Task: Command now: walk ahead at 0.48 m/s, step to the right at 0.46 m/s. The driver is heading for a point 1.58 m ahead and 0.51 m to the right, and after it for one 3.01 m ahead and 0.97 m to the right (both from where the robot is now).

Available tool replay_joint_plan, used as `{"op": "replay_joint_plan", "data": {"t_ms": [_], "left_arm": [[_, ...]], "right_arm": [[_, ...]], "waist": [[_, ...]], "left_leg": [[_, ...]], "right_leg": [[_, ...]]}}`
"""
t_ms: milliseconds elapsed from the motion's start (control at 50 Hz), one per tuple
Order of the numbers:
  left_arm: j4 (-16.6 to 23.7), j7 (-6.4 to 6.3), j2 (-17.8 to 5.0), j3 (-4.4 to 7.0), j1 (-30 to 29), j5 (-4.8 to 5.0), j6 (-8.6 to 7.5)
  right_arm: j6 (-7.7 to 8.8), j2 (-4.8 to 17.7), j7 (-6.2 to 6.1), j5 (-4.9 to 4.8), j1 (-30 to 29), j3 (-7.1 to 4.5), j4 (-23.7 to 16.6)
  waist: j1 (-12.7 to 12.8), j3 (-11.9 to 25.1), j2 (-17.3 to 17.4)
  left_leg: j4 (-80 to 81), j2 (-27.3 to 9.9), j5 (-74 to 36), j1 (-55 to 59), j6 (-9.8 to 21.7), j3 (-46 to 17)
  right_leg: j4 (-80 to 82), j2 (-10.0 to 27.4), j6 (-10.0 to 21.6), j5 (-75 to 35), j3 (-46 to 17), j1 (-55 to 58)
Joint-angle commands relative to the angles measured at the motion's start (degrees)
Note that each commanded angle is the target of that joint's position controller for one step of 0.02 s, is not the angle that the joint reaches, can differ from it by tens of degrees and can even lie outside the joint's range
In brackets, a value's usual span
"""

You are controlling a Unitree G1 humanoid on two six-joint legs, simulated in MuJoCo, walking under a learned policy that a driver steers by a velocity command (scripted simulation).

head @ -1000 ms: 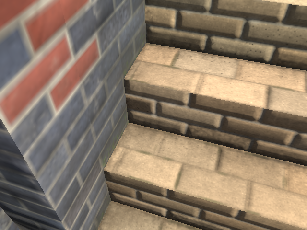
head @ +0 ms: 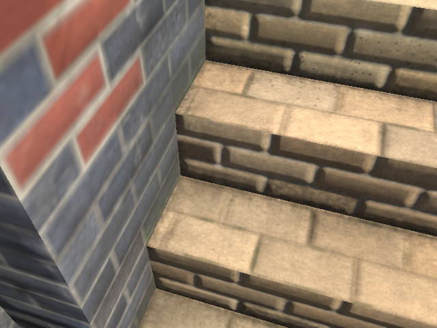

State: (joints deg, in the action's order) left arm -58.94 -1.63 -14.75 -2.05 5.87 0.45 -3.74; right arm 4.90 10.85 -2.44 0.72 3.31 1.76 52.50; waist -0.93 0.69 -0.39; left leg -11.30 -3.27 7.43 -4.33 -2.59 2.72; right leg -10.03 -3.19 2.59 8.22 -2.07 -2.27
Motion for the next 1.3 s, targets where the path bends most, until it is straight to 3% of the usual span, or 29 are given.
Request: {"op": "replay_joint_plan", "data": {"t_ms": [20, 40, 60, 80, 100, 120, 160, 320, 340, 440, 460, 580, 600, 620, 640, 680, 780, 800, 820, 840, 860, 880, 900, 920, 980, 1080, 1300], "left_arm": [[6.04, 3.94, -15.7, 5.21, -2.92, 0.19, 2.37], [1.28, 1.18, 0.16, 0.11, 4.6, -0.21, 0.7], [2.08, 0.28, -1.62, 0.15, 1.94, -0.84, -0.29], [2.9, 0.01, -5.77, 0.82, -1.66, -1.03, -0.38], [3.06, -0.09, -7.28, 1.35, -1.38, -1.47, -0.38], [2.39, -0.23, -7.55, 1.5, -0.81, -1.22, -0.08], [2.35, -0.25, -6.58, 1.21, -0.48, -0.8, 0.05], [0.7, -0.73, -6.4, 1.41, 1.46, -0.3, 0.72], [-0.34, -0.9, -6.82, 1.99, 3.45, -0.27, 0.47], [-1.03, -1.14, -5.95, 2.58, 4.37, -0.51, 0.62], [-1.51, -1.0, -5.95, 2.68, 5.1, -0.7, 1.06], [-2.43, -1.26, -5.43, 3.15, 6.72, -0.84, 1.87], [-3.8, -1.72, -7.85, 4.15, 8.16, 0.22, 2.83], [-3.08, -1.87, -3.46, 2.73, 8.13, -0.94, 2.49], [-3.41, -2.01, -4.16, 2.85, 8.36, -1.14, 2.41], [-2.85, -2.19, -3.97, 2.66, 7.24, -1.24, 1.88], [-3.05, -2.03, -4.11, 2.62, 8.17, -0.6, 0.63], [-2.68, -2.0, -4.34, 2.68, 7.82, -0.41, 0.34], [-0.31, 0.0, -13.35, 6.09, 5.25, 0.2, 1.89], [-2.41, -1.07, 1.0, 1.75, 10.81, -0.5, 0.72], [-2.78, -1.59, -1.49, 2.1, 10.04, -1.01, -0.01], [-2.47, -1.77, -4.34, 2.75, 8.85, -0.89, -0.3], [-2.29, -1.74, -5.61, 3.05, 8.92, -0.96, -0.49], [-2.44, -1.49, -5.21, 3.05, 8.78, -0.88, -0.1], [-1.9, -1.38, -4.68, 2.88, 7.79, -0.63, 0.09], [-2.61, -1.4, -5.24, 3.3, 8.48, -0.54, 1.31], [-3.85, -1.6, -4.31, 3.8, 9.06, -0.76, 2.27]], "right_arm": [[-2.09, 17.07, -5.03, -0.54, 14.61, -6.83, 3.75], [-0.4, 7.81, -1.98, 0.45, -0.88, -1.97, -2.17], [-0.22, 3.43, -0.55, 0.01, -5.66, -1.88, -4.26], [-0.01, 2.06, 0.15, -0.47, -2.82, -1.36, -3.35], [0.01, 2.51, 0.16, -0.53, -0.72, -1.29, -2.25], [0.28, 2.92, 0.28, -0.14, 1.66, -0.86, -1.97], [0.28, 5.06, 0.33, -0.24, 2.05, -1.1, -1.06], [-0.02, 5.58, 0.32, -0.22, 6.31, -1.04, 1.84], [-0.02, 6.18, 0.0, -0.18, 7.07, -1.55, 1.88], [-0.33, 5.63, -0.4, -0.43, 10.34, -1.96, 3.65], [-0.27, 5.37, -0.33, -0.05, 11.07, -1.93, 3.88], [-0.45, 5.3, -0.34, -0.01, 13.59, -2.31, 4.93], [-0.27, 7.26, -0.31, 1.17, 11.2, -3.12, 2.14], [-0.13, 6.45, 0.45, -0.08, 11.92, -2.63, 3.97], [-0.07, 5.28, 0.74, 0.04, 11.24, -2.43, 3.47], [0.0, 6.27, 0.95, 0.1, 8.91, -2.65, 1.94], [0.37, 6.47, 0.89, -0.01, 8.73, -2.95, 0.14], [0.38, 6.7, 0.81, -0.24, 8.4, -3.12, -0.37], [-1.5, 15.72, -2.09, -0.35, 15.91, -7.13, 1.1], [-0.6, 7.74, -0.55, -0.07, 11.37, -3.35, 0.83], [-0.47, 3.6, 0.21, -0.22, 8.64, -2.89, -0.48], [-0.28, 3.86, 0.25, -0.31, 10.41, -3.1, -0.13], [-0.21, 4.22, 0.2, -0.45, 10.89, -3.16, 0.01], [-0.07, 3.26, -0.35, 0.08, 12.0, -2.59, 0.36], [-0.32, 4.95, -0.72, -0.12, 11.7, -2.76, 0.71], [-0.11, 4.95, -0.61, -0.22, 12.7, -2.5, 1.62], [-0.65, 4.52, -0.79, -0.02, 16.18, -2.79, 4.2]], "waist": [[-1.82, -1.32, -5.26], [3.56, 6.3, 8.56], [2.33, 0.0, 8.51], [-0.41, 2.11, 3.54], [-0.44, 4.87, 3.07], [-1.08, 5.2, 1.85], [-0.36, 4.45, 0.32], [0.41, 0.98, -0.85], [0.37, -0.26, -1.16], [0.45, -0.07, 0.14], [0.6, -0.5, -0.44], [0.56, -1.53, 0.89], [-0.63, -2.06, -1.76], [1.47, -0.65, 3.71], [0.86, -2.31, 3.14], [0.94, -3.25, 3.92], [-0.06, -2.37, 2.24], [-0.04, -2.24, 2.46], [-2.4, -5.62, -2.54], [2.43, 1.62, 7.25], [0.86, -4.14, 4.75], [-0.19, -3.26, 2.63], [0.04, -1.32, 2.06], [-0.7, -0.64, 0.54], [-0.2, -0.83, -0.76], [0.31, -0.84, -0.28], [0.77, -2.8, 0.21]], "left_leg": [[-3.95, -16.02, -15.98, 9.21, 5.11, -16.31], [1.0, -12.33, -7.23, 1.98, 4.5, -7.81], [-0.57, -6.77, -6.37, -2.41, 1.74, -3.1], [-1.0, -5.08, -6.6, -2.39, 0.4, -2.47], [-2.05, -4.74, -6.32, -2.04, 0.14, -2.05], [-1.67, -4.65, -4.85, -1.71, 0.01, -2.29], [-2.33, -5.01, -4.97, -0.65, 0.5, -2.63], [-2.96, -4.71, -3.77, -2.56, 1.06, -3.01], [-3.14, -5.1, -4.22, -3.12, 0.96, -2.92], [-3.29, -4.6, -2.51, -4.46, 1.3, -3.0], [-3.62, -4.8, -2.73, -4.82, 1.16, -2.84], [-3.67, -4.57, -0.67, -5.93, 1.35, -3.02], [-2.98, -7.09, -1.29, -4.67, 1.9, -5.35], [-1.22, -5.4, 4.41, -8.09, 1.39, -4.35], [-0.13, -4.88, 6.69, -8.7, 0.97, -4.31], [1.18, -4.88, 7.74, -8.12, 0.95, -4.78], [2.14, -5.83, 4.34, -3.75, 1.6, -5.42], [1.81, -5.68, 2.71, -3.04, 1.57, -5.36], [-1.29, -12.52, -0.98, 3.7, 5.53, -14.82], [2.27, -10.37, 4.16, -2.16, 4.88, -7.9], [0.24, -5.1, 2.22, -5.39, 2.18, -3.63], [-1.52, -3.74, -1.11, -4.5, 1.37, -2.25], [-2.7, -3.44, -2.32, -3.8, 1.14, -1.91], [-2.3, -3.59, -2.26, -2.61, 1.38, -1.75], [-3.56, -4.08, -3.73, -1.67, 1.77, -1.99], [-4.21, -4.49, -4.89, -3.87, 1.33, -1.94], [-3.79, -4.46, -0.75, -6.21, 1.55, -2.5]], "right_leg": [[-14.49, 4.9, 1.2, -3.14, 2.65, -13.27], [1.27, 8.83, -0.49, -6.39, -7.1, -0.97], [1.56, 10.72, -0.11, -18.98, -7.65, 0.83], [-2.32, 11.34, 0.69, -26.55, -7.19, 2.54], [-4.43, 11.94, 0.86, -30.67, -6.81, 5.2], [-5.41, 11.82, 0.83, -28.73, -6.2, 4.66], [-4.77, 11.61, 0.55, -25.54, -6.27, 2.56], [-6.08, 11.17, 0.42, -19.66, -6.84, -0.45], [-6.44, 10.37, -0.19, -19.28, -7.03, -0.64], [-7.22, 10.17, -0.22, -16.78, -7.23, -0.03], [-7.36, 9.85, 0.08, -16.46, -6.98, 0.02], [-7.67, 9.79, 0.19, -13.63, -7.17, -0.79], [-7.88, 7.32, 0.65, -9.96, -5.29, -2.95], [-5.25, 8.16, 0.48, -7.42, -6.8, 1.79], [-4.92, 7.52, 0.62, -5.4, -6.2, 1.18], [-3.62, 7.25, 0.23, -3.77, -5.29, -0.02], [-1.67, 7.24, 0.28, -6.73, -4.82, -0.82], [-1.66, 7.33, 0.2, -7.71, -4.7, -1.03], [-11.78, 4.31, 0.86, -2.25, 0.58, -12.77], [-1.2, 7.95, -0.16, -5.31, -5.76, -0.8], [-1.13, 8.5, -0.47, -12.29, -6.07, 0.25], [-3.46, 8.84, -0.7, -17.75, -5.78, 0.21], [-4.87, 9.33, -0.87, -21.47, -5.67, 1.35], [-4.99, 9.73, -0.63, -21.8, -5.73, 0.56], [-5.15, 9.81, -0.68, -21.65, -6.03, -0.39], [-7.25, 10.11, -0.07, -24.49, -6.66, 1.42], [-7.49, 9.65, 0.11, -15.61, -7.1, 0.04]]}}
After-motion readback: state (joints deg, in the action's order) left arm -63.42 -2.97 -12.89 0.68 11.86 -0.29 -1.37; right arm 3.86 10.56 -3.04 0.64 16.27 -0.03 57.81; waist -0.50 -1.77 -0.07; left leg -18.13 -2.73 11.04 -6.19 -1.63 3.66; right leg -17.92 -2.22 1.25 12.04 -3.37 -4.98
